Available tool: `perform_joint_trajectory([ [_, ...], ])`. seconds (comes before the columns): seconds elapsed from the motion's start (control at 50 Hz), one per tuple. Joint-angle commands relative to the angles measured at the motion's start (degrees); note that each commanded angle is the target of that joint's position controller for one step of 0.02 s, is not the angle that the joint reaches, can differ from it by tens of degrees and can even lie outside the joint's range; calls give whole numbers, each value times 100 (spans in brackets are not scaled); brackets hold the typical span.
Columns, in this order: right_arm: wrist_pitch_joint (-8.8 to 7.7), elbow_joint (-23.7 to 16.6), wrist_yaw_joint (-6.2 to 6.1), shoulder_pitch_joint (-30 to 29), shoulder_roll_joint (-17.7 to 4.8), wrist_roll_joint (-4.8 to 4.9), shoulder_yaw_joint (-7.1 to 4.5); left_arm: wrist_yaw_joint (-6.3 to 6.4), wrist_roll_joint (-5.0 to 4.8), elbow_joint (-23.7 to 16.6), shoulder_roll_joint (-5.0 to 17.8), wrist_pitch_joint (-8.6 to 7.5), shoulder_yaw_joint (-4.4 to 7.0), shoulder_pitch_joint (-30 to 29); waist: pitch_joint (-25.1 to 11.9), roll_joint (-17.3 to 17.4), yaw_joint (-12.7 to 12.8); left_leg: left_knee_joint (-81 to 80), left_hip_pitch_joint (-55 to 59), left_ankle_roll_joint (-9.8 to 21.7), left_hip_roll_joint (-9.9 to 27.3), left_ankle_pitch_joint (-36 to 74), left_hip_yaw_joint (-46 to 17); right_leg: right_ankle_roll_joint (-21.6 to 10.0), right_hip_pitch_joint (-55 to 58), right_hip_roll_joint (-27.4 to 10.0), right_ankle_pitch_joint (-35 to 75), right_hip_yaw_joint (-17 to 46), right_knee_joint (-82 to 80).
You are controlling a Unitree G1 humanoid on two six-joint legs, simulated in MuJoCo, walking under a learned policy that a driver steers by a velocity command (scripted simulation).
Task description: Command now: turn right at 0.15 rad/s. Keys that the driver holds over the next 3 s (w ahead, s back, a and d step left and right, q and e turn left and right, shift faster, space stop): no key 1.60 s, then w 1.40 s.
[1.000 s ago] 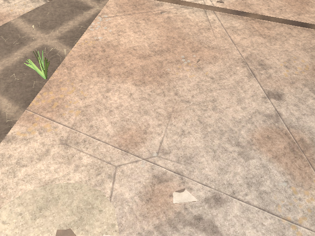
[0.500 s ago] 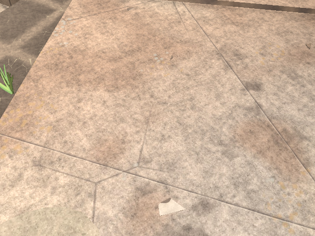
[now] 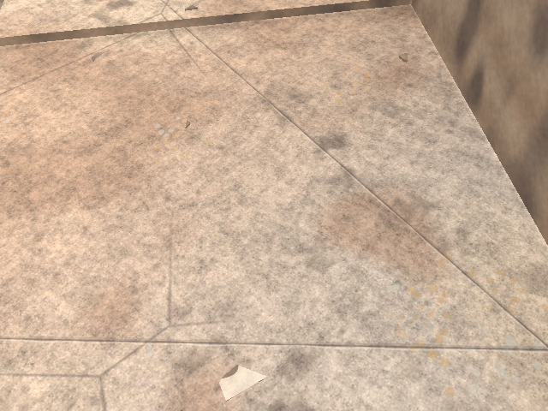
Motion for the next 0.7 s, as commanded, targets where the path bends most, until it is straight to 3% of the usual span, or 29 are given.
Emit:
perform_joint_trajectory([
  [0.02,-24,-339,-76,-201,-653,32,-179,10,71,-254,865,-249,185,-120,-546,-1161,208,1098,-790,-156,54,-510,-376,-1186,755,-1585,2072,1567,-1085],
  [0.06,56,-210,-105,-11,-639,7,-204,27,-22,-181,794,-309,144,-318,-424,-1084,104,1228,-640,-247,75,-127,-460,-1059,539,-1454,2484,1329,-1015],
  [0.12,28,-89,-83,63,-372,45,-115,36,-28,-57,676,-280,114,-406,-499,-993,111,564,-168,-268,30,198,-321,-1001,475,-1218,2666,995,-870],
  [0.16,10,-59,-78,-13,-346,71,-89,39,-34,50,669,-250,104,-356,-534,-959,187,-54,77,-244,-14,432,-256,-1035,551,-1239,2556,1091,-804],
  [0.2,-15,63,-60,174,-309,56,-62,37,-91,151,609,-231,68,-422,-512,-850,18,-1271,670,-143,-87,1465,-162,-860,407,-1113,2022,1056,-717],
  [0.22,-28,88,-55,182,-417,-21,-61,24,-96,245,545,-256,47,-255,-510,-668,28,-1643,1082,-61,3,2324,-321,-613,228,-980,1510,1030,-734],
  [0.24,-34,52,-70,174,-672,-60,-90,6,-14,314,494,-293,29,-101,-513,-353,157,-1631,1363,57,319,3199,-646,-349,38,-742,880,890,-630],
  [0.26,-32,175,-59,84,-1007,9,-183,-18,-6,350,531,-309,69,99,-397,305,464,-1288,1036,274,259,2733,-509,-164,88,-380,429,538,-755],
  [0.28,-55,152,-14,6,-704,26,-136,-4,8,408,629,-294,65,-161,-331,163,208,-1389,738,357,158,2155,-473,-19,312,-279,297,411,-606],
  [0.3,-83,205,0,-5,-543,-19,-85,13,-27,419,629,-275,81,-297,-254,116,182,-1478,646,315,132,1971,-481,0,323,-261,307,371,-526],
  [0.38,-189,403,-25,61,-447,-25,-34,91,-49,634,553,-169,86,-217,-211,86,169,-1504,676,199,45,2080,-406,-33,338,-294,720,375,-480],
  [0.54,-172,713,-91,62,-422,-3,21,130,-71,1151,552,-180,101,-59,-130,-201,152,-1512,721,247,-42,1952,-350,68,316,-272,823,318,-515],
  [0.7,-154,1019,-93,76,-348,9,72,182,-84,1568,573,-191,81,103,-97,-222,175,-1540,705,266,-121,1942,-287,96,349,-267,894,277,-526],
])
